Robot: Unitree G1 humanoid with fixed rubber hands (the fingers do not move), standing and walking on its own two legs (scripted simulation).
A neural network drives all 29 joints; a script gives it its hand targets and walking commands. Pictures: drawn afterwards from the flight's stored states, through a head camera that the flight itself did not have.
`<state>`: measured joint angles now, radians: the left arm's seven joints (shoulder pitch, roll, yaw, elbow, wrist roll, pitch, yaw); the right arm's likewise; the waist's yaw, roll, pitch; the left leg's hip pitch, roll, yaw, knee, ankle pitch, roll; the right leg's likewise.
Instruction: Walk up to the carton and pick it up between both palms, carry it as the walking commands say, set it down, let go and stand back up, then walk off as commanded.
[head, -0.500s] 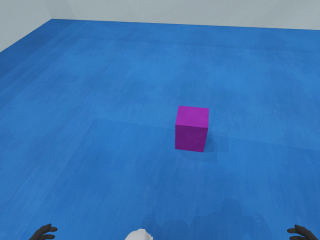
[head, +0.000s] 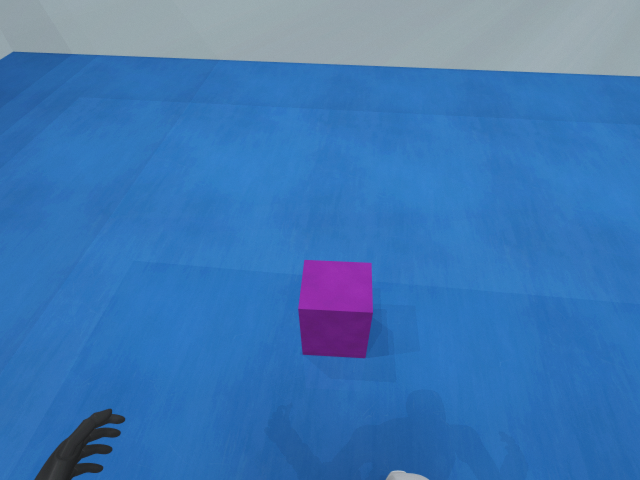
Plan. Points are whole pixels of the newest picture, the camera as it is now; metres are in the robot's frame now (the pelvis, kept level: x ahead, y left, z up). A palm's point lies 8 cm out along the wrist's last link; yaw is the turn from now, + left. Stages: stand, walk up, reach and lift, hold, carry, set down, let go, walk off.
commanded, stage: walk up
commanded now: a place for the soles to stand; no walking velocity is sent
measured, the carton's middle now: (335, 310) +0.73 -0.05 -0.60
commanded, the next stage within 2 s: none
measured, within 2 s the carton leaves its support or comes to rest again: neither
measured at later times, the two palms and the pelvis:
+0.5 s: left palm (109, 386) +0.28 +0.31 -0.06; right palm (576, 320) +0.32 -0.35 -0.01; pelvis +0.19 -0.02 +0.01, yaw +2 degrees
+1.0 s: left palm (143, 287) +0.43 +0.29 -0.03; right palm (548, 281) +0.43 -0.38 -0.06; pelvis +0.28 -0.05 +0.02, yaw +6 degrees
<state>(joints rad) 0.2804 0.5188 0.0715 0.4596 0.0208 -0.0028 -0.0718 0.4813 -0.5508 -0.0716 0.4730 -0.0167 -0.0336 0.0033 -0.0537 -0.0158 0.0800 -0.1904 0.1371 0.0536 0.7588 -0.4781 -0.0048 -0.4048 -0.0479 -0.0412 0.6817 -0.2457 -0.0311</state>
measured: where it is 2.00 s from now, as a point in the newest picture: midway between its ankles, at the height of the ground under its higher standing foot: (334, 460)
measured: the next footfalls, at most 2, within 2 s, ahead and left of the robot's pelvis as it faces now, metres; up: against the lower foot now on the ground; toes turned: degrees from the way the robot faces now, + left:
left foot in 0.32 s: +0.26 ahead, +0.11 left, +0.00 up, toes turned +4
right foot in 0.60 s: +0.38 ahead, -0.16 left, +0.00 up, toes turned -1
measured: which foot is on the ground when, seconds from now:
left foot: down 0.00-0.00, up 0.02-0.30, down 0.32-1.00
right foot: down 0.00-0.32, up 0.34-0.58, down 0.60-1.00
